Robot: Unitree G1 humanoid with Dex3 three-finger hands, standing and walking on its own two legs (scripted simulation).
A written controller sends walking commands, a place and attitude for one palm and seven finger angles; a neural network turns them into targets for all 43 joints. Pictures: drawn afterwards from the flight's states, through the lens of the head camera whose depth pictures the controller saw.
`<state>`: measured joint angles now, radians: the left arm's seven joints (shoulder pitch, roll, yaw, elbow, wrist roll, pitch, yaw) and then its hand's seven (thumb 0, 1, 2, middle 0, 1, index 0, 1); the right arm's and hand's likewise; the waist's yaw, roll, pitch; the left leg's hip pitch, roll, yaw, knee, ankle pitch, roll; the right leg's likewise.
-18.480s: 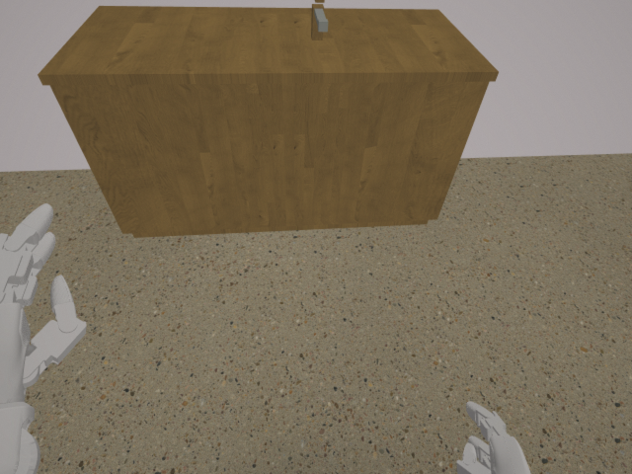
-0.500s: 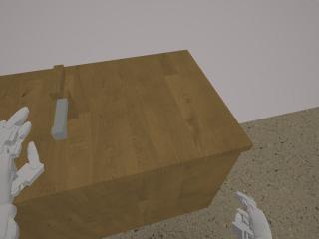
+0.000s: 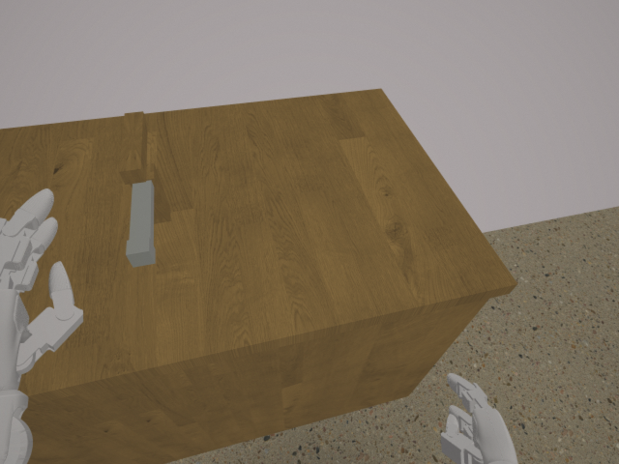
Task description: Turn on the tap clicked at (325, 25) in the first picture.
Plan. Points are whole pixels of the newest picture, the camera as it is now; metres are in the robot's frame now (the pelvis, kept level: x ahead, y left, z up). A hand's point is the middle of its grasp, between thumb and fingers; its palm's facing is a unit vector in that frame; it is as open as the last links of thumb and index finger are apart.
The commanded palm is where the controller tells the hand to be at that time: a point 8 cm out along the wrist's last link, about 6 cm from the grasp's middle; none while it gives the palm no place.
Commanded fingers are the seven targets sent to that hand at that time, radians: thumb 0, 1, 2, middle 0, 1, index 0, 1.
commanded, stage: come to a stop and stand still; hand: left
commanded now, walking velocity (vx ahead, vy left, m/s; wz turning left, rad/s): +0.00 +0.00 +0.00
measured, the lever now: (141, 252) +0.34 +0.26 +0.07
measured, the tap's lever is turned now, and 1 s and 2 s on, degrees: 0 0 0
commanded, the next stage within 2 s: look again from close up in 0.08 s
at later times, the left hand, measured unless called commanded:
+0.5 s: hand (100, 310) +0.22 +0.23 +0.14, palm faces +0.28 -0.87 -0.41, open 7.4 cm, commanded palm +0.17 +0.27 +0.17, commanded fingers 0.00 0.90 0.90 -0.20 -0.30 -0.20 -0.30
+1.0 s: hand (124, 300) +0.23 +0.20 +0.16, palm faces +0.29 -0.86 -0.43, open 7.4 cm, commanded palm +0.17 +0.24 +0.17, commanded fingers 0.00 0.90 0.90 -0.20 -0.30 -0.20 -0.30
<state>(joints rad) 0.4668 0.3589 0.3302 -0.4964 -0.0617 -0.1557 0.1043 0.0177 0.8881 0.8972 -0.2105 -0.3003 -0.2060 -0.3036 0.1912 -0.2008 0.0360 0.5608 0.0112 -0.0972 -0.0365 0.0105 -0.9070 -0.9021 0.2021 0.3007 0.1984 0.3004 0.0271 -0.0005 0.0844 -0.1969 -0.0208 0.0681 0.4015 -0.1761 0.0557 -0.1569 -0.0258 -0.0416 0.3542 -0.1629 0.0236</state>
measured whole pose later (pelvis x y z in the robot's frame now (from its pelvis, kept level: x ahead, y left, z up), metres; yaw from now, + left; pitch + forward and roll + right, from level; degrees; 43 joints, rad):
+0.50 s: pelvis +0.00 +0.00 +0.00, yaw -2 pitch -1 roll -1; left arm 0.43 0.37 0.33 -0.42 -0.03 -0.27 0.05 0.02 0.89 0.90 -0.21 -0.30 -0.21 -0.30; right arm 0.22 -0.20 0.02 0.57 0.02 -0.16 -0.01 0.01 -0.91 -0.90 0.20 0.30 0.20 0.30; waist 0.02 -0.02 0.07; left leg -0.26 0.00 0.09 0.47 -0.21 0.05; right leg -0.23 -0.01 -0.02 0.43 -0.19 0.02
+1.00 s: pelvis +0.00 -0.04 -0.01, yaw -2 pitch +0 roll -2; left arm 0.43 0.41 0.40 -0.54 -0.07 -0.21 0.04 0.02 0.89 0.90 -0.21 -0.30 -0.21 -0.30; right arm 0.17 -0.17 0.01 0.52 0.01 -0.14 -0.01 0.01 -0.91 -0.90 0.20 0.30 0.20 0.30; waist 0.04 -0.03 0.11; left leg -0.29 0.06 0.07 0.54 -0.24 0.00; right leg -0.25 0.05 -0.04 0.45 -0.21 -0.03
